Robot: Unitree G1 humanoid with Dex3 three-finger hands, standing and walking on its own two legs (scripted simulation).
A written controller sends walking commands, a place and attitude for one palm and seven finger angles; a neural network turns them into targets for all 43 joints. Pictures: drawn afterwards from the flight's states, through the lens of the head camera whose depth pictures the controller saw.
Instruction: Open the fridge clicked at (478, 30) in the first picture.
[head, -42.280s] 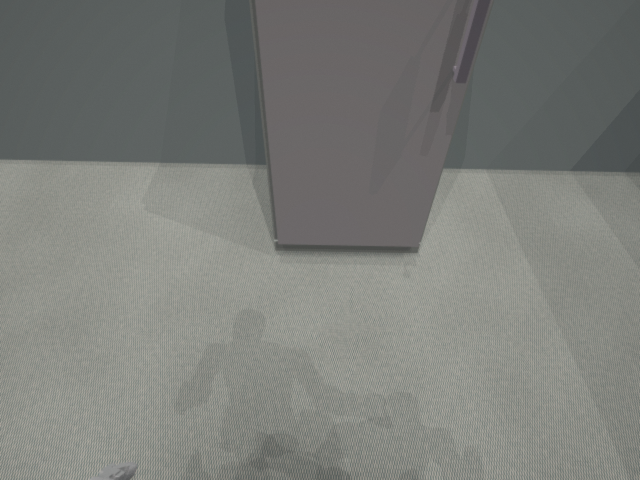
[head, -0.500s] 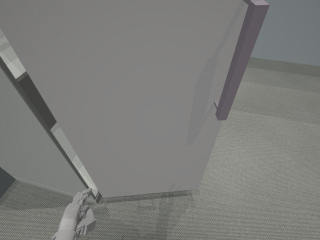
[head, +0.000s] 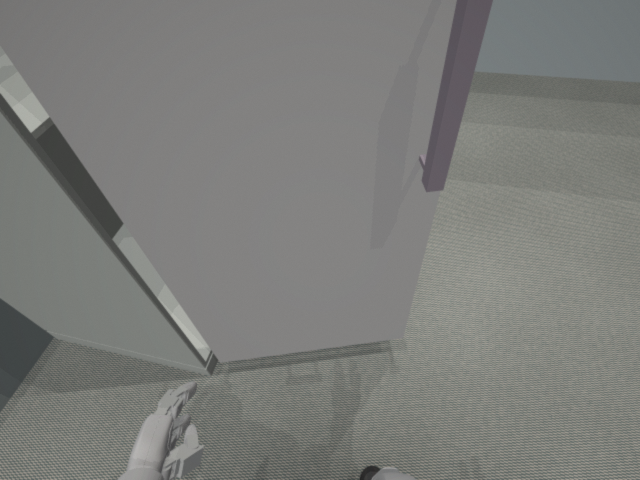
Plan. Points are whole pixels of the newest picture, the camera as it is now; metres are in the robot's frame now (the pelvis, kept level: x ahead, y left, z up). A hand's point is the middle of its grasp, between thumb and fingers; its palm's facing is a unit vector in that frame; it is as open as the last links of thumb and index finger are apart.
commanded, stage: step back with the hand held close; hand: right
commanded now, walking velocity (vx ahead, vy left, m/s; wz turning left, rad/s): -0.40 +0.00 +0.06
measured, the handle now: (447, 82) +0.55 -0.17 +0.20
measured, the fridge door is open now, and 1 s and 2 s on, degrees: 69 69 69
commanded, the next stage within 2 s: stop stepping back and stand still in 0.16 s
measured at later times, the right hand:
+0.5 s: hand out of the picture +0.10 -0.33 +0.14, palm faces +0.47 +0.83 -0.31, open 7.4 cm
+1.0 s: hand out of the picture +0.07 -0.35 +0.16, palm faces +0.43 +0.86 -0.28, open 7.4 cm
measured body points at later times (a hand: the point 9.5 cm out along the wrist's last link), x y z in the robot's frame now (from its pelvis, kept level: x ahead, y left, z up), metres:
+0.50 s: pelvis -0.12 -0.04 +0.01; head -0.10 -0.09 +0.46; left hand +0.05 +0.20 -0.05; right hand +0.07 -0.37 +0.16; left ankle -0.12 +0.10 -0.70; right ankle -0.03 -0.10 -0.72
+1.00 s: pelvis -0.16 -0.09 +0.00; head -0.17 -0.13 +0.44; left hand -0.02 +0.16 -0.06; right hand +0.04 -0.39 +0.17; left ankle -0.18 +0.03 -0.68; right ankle -0.09 -0.20 -0.73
